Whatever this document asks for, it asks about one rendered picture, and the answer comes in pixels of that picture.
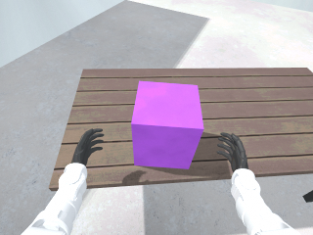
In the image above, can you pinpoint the robot right hand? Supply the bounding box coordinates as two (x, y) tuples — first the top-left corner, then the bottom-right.
(216, 132), (248, 172)

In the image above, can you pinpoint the table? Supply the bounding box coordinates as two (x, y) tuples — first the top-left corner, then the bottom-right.
(49, 68), (313, 203)

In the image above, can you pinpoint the carton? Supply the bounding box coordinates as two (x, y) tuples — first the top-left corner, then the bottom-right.
(131, 80), (204, 169)

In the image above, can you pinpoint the right robot forearm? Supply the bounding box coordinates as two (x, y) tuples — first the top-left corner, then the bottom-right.
(231, 168), (300, 235)

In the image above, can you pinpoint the left robot forearm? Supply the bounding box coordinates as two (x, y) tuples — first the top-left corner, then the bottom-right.
(21, 163), (88, 235)

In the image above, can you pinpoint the robot left hand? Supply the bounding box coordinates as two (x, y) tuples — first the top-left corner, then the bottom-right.
(71, 128), (104, 166)

